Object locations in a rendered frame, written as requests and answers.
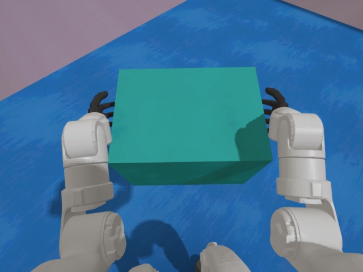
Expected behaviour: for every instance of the carton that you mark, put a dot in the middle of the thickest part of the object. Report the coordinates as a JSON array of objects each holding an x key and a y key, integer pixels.
[{"x": 188, "y": 126}]

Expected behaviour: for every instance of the right robot thigh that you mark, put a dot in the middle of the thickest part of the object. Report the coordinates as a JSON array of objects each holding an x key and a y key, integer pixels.
[{"x": 219, "y": 258}]

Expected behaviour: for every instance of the robot right forearm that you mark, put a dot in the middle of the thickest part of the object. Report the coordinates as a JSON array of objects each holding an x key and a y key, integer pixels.
[{"x": 301, "y": 153}]

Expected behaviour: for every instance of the robot left upper arm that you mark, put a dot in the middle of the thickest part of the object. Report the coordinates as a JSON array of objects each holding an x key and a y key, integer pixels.
[{"x": 89, "y": 243}]

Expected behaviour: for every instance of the robot right hand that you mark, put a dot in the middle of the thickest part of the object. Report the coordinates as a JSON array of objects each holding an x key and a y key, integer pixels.
[{"x": 280, "y": 102}]

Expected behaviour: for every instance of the robot left hand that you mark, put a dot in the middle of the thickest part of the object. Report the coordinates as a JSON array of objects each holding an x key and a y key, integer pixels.
[{"x": 95, "y": 107}]

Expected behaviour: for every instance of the robot left forearm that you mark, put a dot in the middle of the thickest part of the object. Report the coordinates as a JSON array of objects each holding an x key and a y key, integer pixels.
[{"x": 85, "y": 159}]

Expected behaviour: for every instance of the robot right upper arm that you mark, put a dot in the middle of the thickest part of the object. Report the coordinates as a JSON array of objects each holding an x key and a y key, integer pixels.
[{"x": 310, "y": 240}]

